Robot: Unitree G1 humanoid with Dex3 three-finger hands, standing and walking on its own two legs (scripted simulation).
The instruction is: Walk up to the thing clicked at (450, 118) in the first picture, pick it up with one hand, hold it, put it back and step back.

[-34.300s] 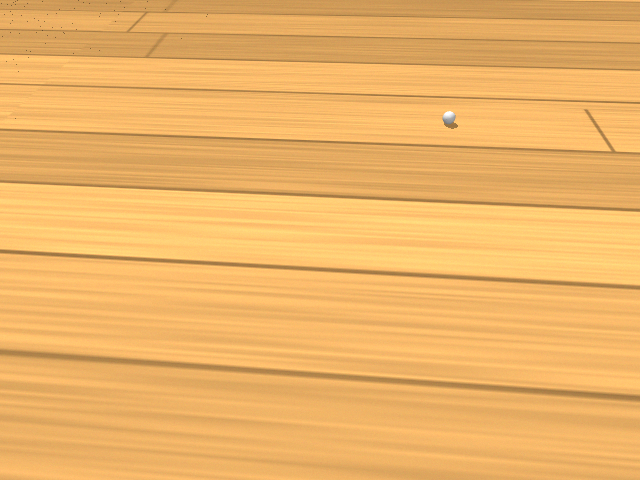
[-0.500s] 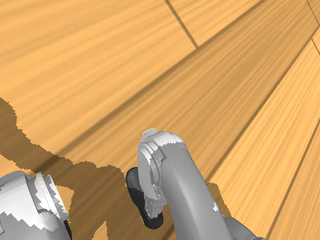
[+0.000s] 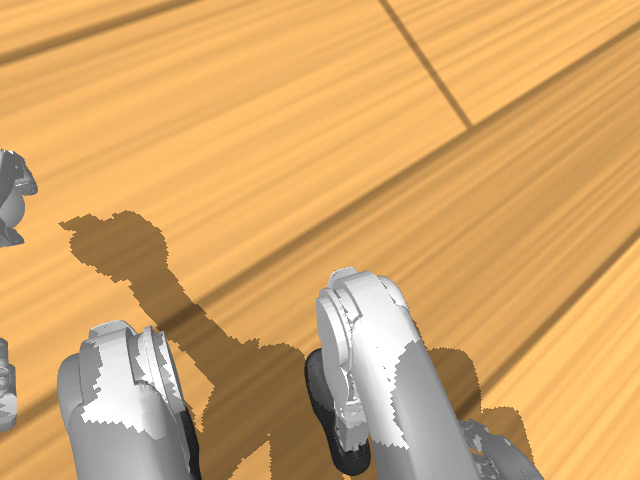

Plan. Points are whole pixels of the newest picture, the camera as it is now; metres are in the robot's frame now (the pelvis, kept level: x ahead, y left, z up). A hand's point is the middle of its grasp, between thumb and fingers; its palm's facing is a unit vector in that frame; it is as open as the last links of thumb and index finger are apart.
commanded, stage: settle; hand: left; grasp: from above
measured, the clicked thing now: out of the picture +0.48 +0.32 -0.18
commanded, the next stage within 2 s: lift in 0.02 s
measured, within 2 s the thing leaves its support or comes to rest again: neither
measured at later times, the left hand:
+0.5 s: hand out of the picture +0.43 +0.32 -0.08, palm faces -0.47 -0.12 -0.87, open 7.8 cm
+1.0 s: hand out of the picture +0.35 +0.31 +0.12, palm faces -0.43 -0.15 -0.89, open 7.8 cm
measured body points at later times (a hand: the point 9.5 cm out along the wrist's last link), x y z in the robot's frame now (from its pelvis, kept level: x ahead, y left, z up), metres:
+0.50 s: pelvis -0.01 +0.00 +0.05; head +0.21 +0.07 +0.44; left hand +0.45 +0.33 -0.03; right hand +0.07 -0.26 -0.06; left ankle +0.08 +0.14 -0.29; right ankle +0.10 -0.12 -0.29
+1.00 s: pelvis +0.00 +0.00 +0.20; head +0.14 +0.05 +0.63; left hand +0.37 +0.32 +0.17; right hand +0.15 -0.24 +0.08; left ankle +0.08 +0.13 -0.29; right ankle +0.10 -0.12 -0.29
